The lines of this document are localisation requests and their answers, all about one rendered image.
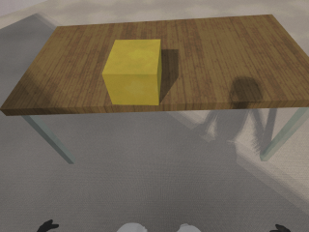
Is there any table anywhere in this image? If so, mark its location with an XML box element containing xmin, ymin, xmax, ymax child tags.
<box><xmin>0</xmin><ymin>14</ymin><xmax>309</xmax><ymax>164</ymax></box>

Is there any carton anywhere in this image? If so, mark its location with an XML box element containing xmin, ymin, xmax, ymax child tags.
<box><xmin>102</xmin><ymin>39</ymin><xmax>162</xmax><ymax>105</ymax></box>

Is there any left robot hand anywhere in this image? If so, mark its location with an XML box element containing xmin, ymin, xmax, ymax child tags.
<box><xmin>37</xmin><ymin>219</ymin><xmax>59</xmax><ymax>232</ymax></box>

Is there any left robot thigh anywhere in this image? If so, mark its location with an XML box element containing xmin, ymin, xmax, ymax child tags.
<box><xmin>117</xmin><ymin>222</ymin><xmax>148</xmax><ymax>232</ymax></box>

